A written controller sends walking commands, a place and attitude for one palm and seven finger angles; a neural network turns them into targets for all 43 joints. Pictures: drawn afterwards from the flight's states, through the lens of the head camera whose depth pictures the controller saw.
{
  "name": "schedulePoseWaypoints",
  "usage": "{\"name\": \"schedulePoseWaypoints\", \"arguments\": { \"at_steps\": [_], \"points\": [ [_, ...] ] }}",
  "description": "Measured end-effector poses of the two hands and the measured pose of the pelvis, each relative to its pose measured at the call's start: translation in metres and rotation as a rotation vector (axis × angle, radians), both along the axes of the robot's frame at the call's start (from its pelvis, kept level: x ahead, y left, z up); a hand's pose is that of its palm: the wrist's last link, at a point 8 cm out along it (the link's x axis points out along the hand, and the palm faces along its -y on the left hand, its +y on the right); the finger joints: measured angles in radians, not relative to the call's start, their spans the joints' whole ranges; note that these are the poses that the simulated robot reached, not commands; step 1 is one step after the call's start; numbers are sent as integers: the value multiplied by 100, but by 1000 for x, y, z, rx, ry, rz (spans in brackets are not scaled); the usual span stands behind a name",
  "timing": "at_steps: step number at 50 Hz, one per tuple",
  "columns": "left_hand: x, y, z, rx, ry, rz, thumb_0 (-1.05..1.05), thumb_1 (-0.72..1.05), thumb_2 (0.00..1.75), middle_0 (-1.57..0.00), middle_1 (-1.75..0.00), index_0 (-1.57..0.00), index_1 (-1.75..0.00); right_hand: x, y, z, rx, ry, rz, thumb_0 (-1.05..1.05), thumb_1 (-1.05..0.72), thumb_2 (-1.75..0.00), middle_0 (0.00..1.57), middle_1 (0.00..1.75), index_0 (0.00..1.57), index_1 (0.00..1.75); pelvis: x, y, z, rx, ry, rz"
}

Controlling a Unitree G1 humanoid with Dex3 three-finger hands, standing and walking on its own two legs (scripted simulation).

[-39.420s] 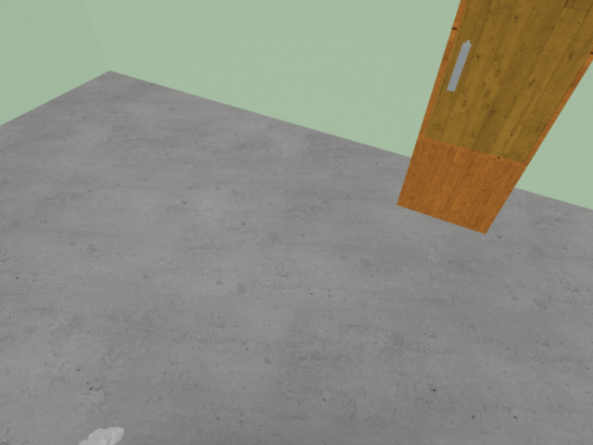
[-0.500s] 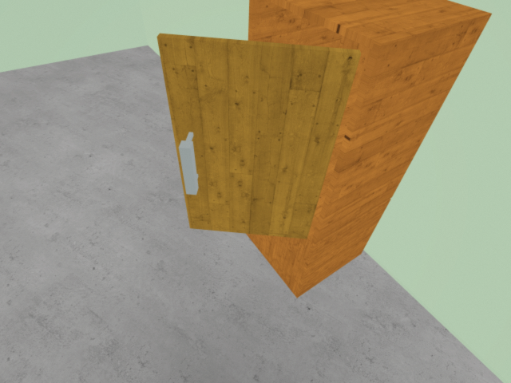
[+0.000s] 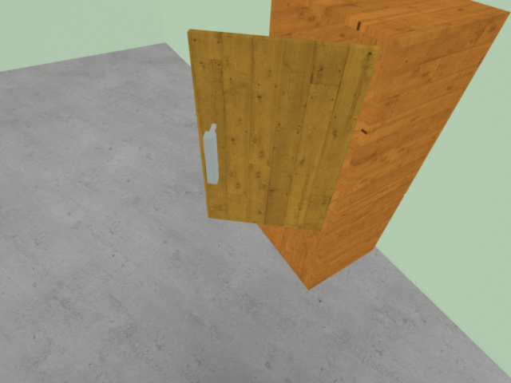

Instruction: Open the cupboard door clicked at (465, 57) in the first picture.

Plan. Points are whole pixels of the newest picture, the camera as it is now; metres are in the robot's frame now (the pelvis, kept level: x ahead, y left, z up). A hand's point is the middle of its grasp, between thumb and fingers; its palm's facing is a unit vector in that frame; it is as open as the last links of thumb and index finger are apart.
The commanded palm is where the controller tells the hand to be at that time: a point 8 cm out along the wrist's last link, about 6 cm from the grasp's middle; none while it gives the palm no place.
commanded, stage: shuffle to correct the standing spot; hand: left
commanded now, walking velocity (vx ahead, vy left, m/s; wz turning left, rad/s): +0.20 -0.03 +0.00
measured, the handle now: (213, 153) +0.65 +0.16 -0.04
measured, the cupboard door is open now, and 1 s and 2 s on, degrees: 51 51 51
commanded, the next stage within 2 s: come to a stop and stand still in 0.54 s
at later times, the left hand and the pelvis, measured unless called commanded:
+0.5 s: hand out of the picture +0.11 +0.19 -0.17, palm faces -0.05 -0.98 -0.21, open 7.3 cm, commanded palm none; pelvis +0.04 +0.00 +0.00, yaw -4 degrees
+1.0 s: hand out of the picture +0.12 +0.17 -0.19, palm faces -0.04 -0.99 -0.13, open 7.3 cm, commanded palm none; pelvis +0.11 +0.01 +0.00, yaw -5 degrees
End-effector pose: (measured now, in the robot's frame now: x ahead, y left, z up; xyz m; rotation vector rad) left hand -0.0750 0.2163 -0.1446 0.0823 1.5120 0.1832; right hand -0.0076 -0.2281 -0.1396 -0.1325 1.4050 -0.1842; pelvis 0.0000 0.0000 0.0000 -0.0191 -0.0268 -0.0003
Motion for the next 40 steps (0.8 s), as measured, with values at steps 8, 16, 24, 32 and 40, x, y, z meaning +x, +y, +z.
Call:
{"name": "schedulePoseWaypoints", "arguments": {
  "at_steps": [8, 16, 24, 32, 40],
  "points": [
    [-12, 5, -21, -56, 71, 9, 0, 91, 90, -20, -30, -20, -30, 12, 15, -5, -41, -106, -21, 1, -91, -90, 19, 30, 20, 30, 5, 21, -15, -9, 1, -14],
    [92, 21, -4, -33, -148, -86, 1, 91, 90, -20, -30, -20, -30, -12, 45, 3, 18, -49, -73, 1, -91, -90, 19, 30, 20, 30, 15, 24, 2, 11, 4, -58],
    [176, 21, 13, 43, -284, -168, 1, 94, 90, -20, -30, -20, -30, -20, 39, -7, 65, 25, -139, 1, -91, -90, 20, 30, 20, 30, 37, 6, 1, 19, 14, -74],
    [183, 3, 2, 35, -268, -109, 0, 94, 90, -20, -30, -20, -30, 24, 11, -9, 36, 32, -97, 1, -91, -90, 20, 30, 20, 30, 65, -3, -4, -15, 8, -54],
    [174, 4, -27, -57, -107, -88, 0, 93, 90, -20, -30, -20, -30, 99, 12, 0, -52, -96, -55, 1, -92, -90, 19, 30, 20, 30, 102, 13, -13, -17, 5, -62]
  ]
}}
